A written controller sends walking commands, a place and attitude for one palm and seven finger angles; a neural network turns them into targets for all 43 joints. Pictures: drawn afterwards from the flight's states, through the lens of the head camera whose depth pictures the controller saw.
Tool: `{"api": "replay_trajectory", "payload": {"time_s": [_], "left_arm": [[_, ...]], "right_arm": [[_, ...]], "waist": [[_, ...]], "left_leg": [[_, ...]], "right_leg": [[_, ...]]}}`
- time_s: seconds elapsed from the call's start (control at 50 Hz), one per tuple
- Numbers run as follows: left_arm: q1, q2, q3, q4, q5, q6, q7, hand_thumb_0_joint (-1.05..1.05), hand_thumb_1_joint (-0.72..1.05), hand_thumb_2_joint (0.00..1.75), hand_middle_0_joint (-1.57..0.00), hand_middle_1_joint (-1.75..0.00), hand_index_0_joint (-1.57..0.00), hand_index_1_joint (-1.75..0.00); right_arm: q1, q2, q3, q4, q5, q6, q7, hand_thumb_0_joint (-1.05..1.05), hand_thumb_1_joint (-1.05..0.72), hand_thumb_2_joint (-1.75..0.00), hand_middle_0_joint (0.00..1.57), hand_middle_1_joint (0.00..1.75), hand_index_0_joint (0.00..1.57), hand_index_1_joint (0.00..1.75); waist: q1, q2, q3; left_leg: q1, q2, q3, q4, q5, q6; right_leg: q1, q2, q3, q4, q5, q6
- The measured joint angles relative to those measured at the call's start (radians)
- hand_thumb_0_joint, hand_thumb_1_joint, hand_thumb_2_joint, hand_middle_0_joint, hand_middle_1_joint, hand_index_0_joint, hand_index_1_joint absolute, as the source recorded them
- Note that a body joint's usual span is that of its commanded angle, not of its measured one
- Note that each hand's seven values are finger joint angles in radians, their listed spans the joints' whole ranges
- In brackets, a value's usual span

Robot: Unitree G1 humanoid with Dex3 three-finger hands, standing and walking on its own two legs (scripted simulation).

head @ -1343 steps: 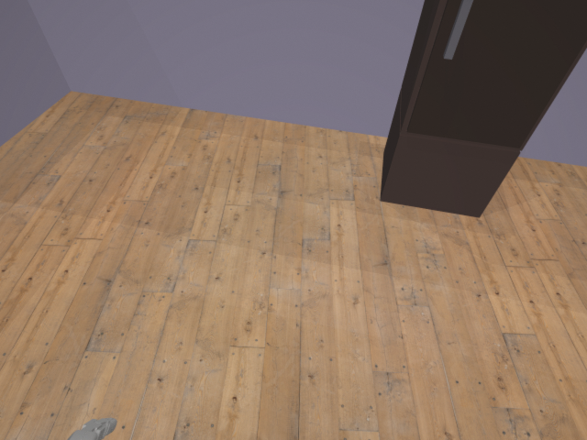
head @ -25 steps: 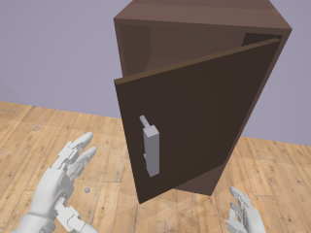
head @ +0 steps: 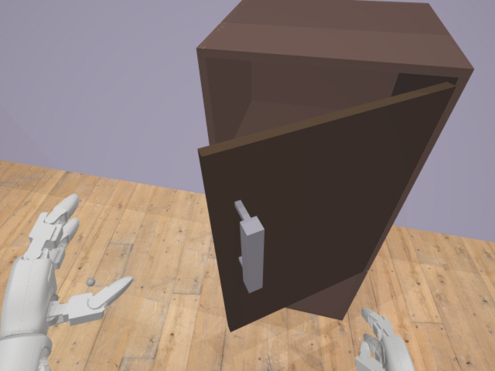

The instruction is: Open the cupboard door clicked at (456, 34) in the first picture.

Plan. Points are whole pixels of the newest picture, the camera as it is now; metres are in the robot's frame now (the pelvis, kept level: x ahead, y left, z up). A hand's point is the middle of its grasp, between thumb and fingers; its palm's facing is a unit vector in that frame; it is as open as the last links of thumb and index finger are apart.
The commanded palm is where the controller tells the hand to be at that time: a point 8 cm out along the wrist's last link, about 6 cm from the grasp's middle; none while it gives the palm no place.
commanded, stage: draw the hand back to the body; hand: left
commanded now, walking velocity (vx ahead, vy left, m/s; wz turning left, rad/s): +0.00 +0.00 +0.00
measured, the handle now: (246, 247) +0.30 +0.04 +0.06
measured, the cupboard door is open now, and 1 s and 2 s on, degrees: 37 37 37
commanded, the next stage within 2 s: step back with the hand held close in 0.64 s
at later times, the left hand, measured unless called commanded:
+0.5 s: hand (71, 263) +0.19 +0.24 +0.16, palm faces +0.43 -0.82 -0.39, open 7.6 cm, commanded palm +0.14 +0.29 +0.18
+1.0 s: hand (70, 267) +0.19 +0.25 +0.15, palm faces +0.37 -0.81 -0.46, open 7.4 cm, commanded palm +0.13 +0.29 +0.18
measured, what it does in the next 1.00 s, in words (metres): stands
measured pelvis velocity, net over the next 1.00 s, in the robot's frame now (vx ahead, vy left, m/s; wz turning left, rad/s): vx -0.02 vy -0.01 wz -0.03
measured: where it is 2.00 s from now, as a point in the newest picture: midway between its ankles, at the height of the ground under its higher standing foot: outside the picture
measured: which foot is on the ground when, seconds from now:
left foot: down 0.00-1.00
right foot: down 0.00-1.00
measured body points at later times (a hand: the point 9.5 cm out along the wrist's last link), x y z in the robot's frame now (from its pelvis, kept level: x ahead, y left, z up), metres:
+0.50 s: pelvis +0.00 -0.01 +0.00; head -0.02 -0.03 +0.45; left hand +0.16 +0.29 +0.18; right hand +0.19 -0.23 -0.08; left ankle -0.03 +0.09 -0.74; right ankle +0.01 -0.11 -0.74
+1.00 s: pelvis -0.02 -0.01 +0.00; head -0.02 -0.02 +0.45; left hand +0.16 +0.29 +0.18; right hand +0.16 -0.25 -0.08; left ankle -0.03 +0.09 -0.74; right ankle +0.02 -0.11 -0.74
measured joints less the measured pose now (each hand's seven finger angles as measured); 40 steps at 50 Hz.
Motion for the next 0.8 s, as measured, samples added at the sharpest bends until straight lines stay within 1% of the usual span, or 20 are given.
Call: {"api": "replay_trajectory", "payload": {"time_s": [0.3,0.34,0.4,0.52,0.8], "left_arm": [[-0.067,0.035,0.128,0.048,-0.015,-0.019,0.006,0.01,0.66,0.80,-0.20,-0.30,-0.20,-0.30],[-0.074,0.032,0.139,0.057,-0.018,-0.022,0.007,0.01,0.72,0.82,-0.20,-0.30,-0.20,-0.30],[-0.078,0.021,0.135,0.065,-0.018,-0.022,0.007,0.01,0.79,0.85,-0.20,-0.30,-0.21,-0.30],[-0.067,0.015,0.114,0.062,-0.016,-0.022,0.000,0.01,0.86,0.88,-0.21,-0.30,-0.21,-0.30],[-0.082,0.022,0.128,0.083,-0.017,-0.038,-0.002,0.02,0.89,0.89,-0.21,-0.30,-0.21,-0.30]], "right_arm": [[-0.023,-0.014,-0.029,0.028,0.004,0.027,0.008,0.01,-0.90,-0.89,0.20,0.30,0.20,0.30],[-0.026,-0.015,-0.031,0.030,0.005,0.030,0.010,0.01,-0.90,-0.89,0.20,0.30,0.20,0.30],[-0.026,-0.018,-0.034,0.032,0.005,0.033,0.013,0.01,-0.90,-0.89,0.20,0.30,0.20,0.30],[-0.022,-0.015,-0.036,0.039,0.004,0.030,0.012,0.01,-0.90,-0.89,0.20,0.30,0.20,0.30],[-0.020,-0.011,-0.036,0.046,0.008,0.026,0.013,0.01,-0.90,-0.89,0.20,0.30,0.20,0.30]], "waist": [[0.005,0.005,0.007],[0.004,0.006,0.008],[0.003,0.009,0.011],[0.002,0.008,0.013],[0.001,0.013,0.015]], "left_leg": [[0.055,0.009,0.006,-0.064,0.024,-0.008],[0.057,0.010,0.006,-0.068,0.026,-0.009],[0.059,0.011,0.007,-0.072,0.030,-0.010],[0.061,0.014,0.008,-0.076,0.033,-0.013],[0.057,0.022,0.006,-0.073,0.041,-0.019]], "right_leg": [[0.050,0.012,0.007,-0.059,0.024,-0.007],[0.051,0.013,0.007,-0.063,0.026,-0.008],[0.053,0.014,0.008,-0.066,0.029,-0.009],[0.053,0.017,0.009,-0.068,0.032,-0.013],[0.056,0.025,0.006,-0.078,0.045,-0.020]]}}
